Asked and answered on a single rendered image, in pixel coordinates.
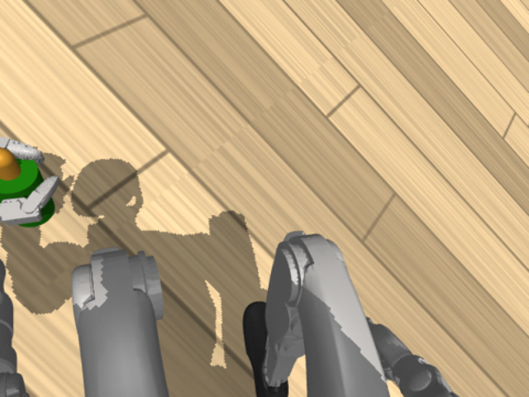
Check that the left robot arm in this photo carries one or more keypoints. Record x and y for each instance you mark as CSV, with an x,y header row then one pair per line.
x,y
11,382

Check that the right robot arm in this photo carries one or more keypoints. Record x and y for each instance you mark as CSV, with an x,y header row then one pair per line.
x,y
415,377

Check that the right robot hand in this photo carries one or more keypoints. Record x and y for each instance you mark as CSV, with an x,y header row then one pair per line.
x,y
389,347

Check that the right robot foot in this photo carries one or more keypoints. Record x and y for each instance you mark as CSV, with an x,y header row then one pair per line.
x,y
255,335

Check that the left robot hand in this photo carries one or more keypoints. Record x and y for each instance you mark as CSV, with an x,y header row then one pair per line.
x,y
16,211

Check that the bottle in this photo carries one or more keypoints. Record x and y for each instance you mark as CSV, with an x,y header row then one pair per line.
x,y
18,179

